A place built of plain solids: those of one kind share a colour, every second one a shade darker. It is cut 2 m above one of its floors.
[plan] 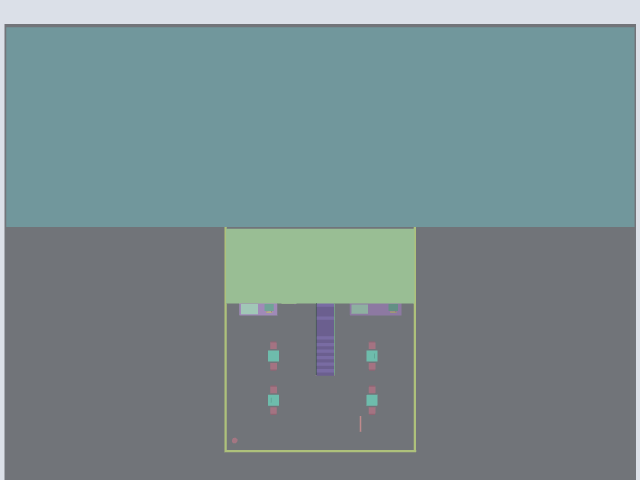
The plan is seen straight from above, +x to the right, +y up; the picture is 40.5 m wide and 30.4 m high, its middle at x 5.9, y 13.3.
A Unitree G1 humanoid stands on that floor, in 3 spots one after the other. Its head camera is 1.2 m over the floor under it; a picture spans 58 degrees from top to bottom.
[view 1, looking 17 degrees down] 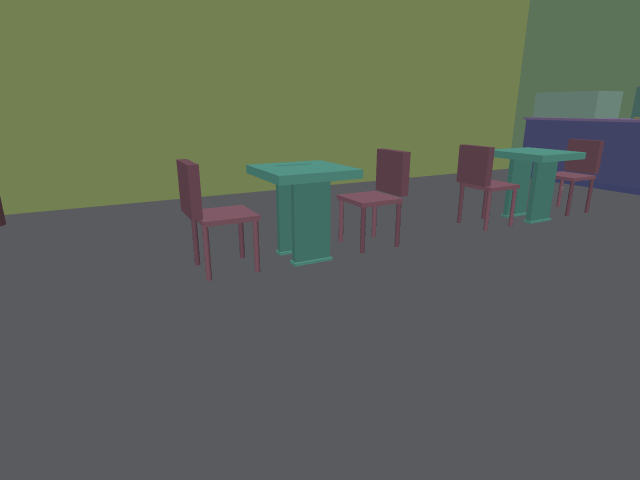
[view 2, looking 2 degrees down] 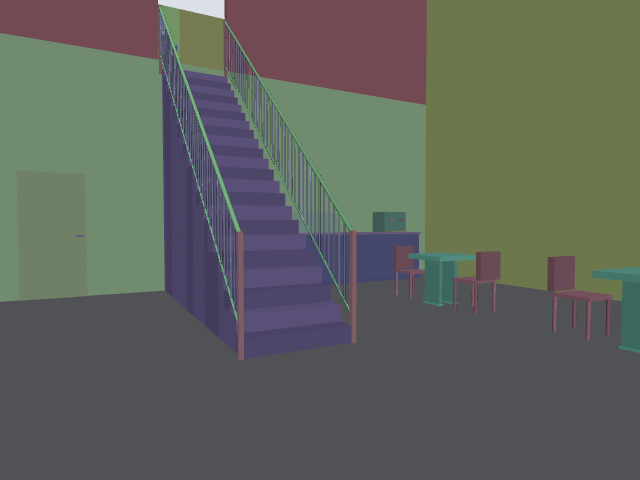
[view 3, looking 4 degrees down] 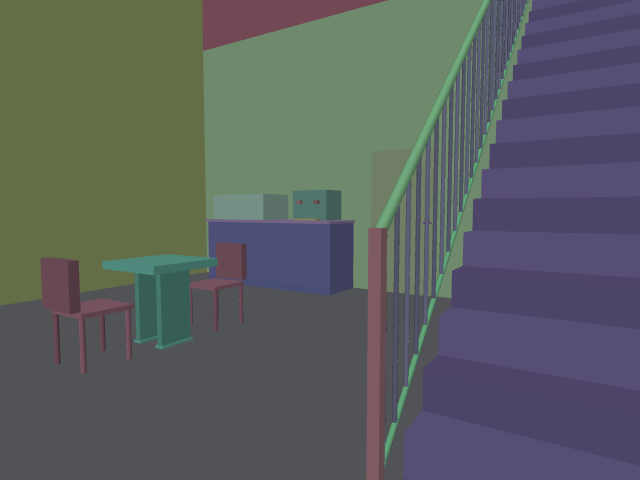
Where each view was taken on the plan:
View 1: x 6.08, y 1.65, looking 152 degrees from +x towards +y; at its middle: meeting_table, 3.48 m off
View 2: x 4.48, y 1.00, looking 62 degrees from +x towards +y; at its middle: stair_guard_bar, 5.01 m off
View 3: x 6.24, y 3.40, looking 122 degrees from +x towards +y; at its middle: counter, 6.11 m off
